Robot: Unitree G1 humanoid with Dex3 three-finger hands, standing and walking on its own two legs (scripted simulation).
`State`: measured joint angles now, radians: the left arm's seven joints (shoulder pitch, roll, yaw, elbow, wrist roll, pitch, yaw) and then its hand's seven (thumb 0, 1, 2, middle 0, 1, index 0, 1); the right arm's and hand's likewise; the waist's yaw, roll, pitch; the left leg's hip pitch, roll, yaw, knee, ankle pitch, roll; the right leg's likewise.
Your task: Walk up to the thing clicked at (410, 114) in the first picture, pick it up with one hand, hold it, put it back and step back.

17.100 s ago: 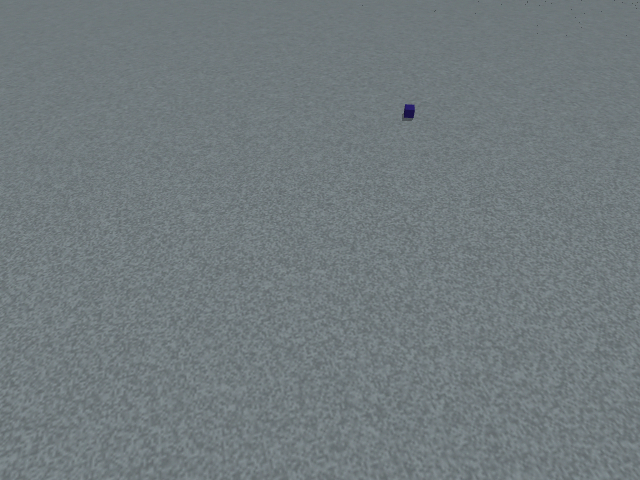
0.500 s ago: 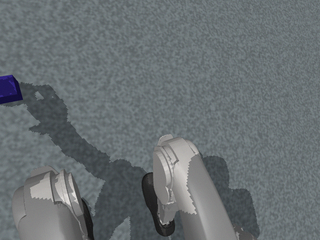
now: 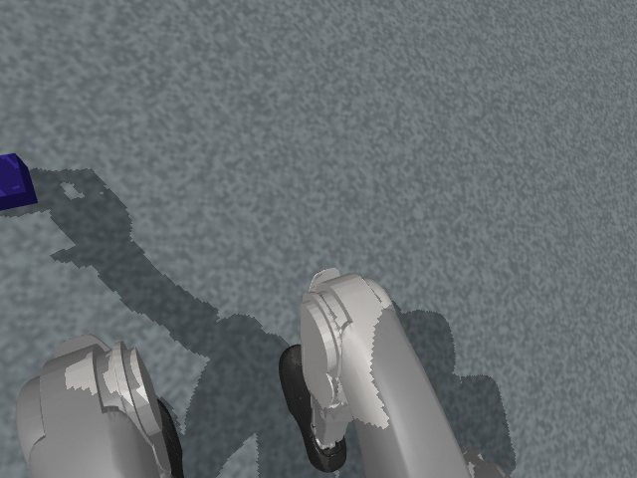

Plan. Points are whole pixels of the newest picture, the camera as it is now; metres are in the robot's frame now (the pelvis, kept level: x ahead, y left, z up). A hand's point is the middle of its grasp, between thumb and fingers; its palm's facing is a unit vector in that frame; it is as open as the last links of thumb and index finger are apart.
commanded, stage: rise first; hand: left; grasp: from above
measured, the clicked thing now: out of the picture +0.54 +0.31 -0.29
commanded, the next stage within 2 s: approach in 1.38 s
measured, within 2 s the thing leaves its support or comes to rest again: neither
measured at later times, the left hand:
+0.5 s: hand out of the picture +0.49 +0.33 -0.17, palm faces -0.44 -0.08 -0.90, open 12.5 cm
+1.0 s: hand out of the picture +0.49 +0.34 -0.17, palm faces -0.44 -0.07 -0.90, open 12.6 cm
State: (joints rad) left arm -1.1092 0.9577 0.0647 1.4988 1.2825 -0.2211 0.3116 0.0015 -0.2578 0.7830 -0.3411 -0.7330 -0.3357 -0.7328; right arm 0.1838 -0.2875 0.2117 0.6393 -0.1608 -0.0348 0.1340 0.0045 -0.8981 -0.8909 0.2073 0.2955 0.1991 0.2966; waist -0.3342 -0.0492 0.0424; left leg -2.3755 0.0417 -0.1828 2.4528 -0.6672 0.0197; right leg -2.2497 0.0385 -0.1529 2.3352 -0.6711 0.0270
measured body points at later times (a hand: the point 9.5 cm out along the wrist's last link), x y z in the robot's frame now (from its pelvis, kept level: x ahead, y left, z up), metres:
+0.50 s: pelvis +0.00 +0.00 +0.00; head +0.26 +0.10 +0.36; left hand +0.51 +0.34 -0.12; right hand +0.05 -0.26 -0.08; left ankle +0.07 +0.13 -0.29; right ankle +0.11 -0.11 -0.29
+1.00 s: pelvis +0.00 +0.00 +0.00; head +0.26 +0.10 +0.35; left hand +0.51 +0.34 -0.12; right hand +0.03 -0.26 -0.08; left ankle +0.07 +0.13 -0.29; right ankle +0.11 -0.11 -0.29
